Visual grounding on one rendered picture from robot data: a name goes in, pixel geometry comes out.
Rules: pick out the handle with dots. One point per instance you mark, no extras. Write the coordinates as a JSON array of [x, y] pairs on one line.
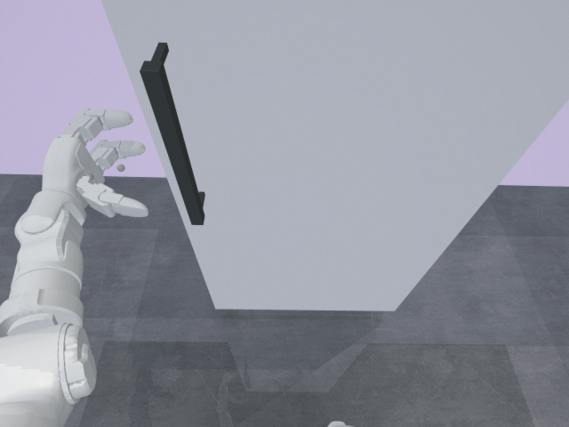
[[160, 97]]

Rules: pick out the robot left forearm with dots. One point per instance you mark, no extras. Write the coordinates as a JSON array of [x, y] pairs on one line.
[[47, 280]]

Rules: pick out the fridge door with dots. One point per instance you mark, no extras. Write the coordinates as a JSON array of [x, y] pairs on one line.
[[342, 145]]

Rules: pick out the left robot upper arm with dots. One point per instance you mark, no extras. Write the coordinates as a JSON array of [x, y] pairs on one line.
[[43, 373]]

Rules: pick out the robot left hand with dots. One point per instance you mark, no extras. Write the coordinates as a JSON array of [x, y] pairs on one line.
[[67, 162]]

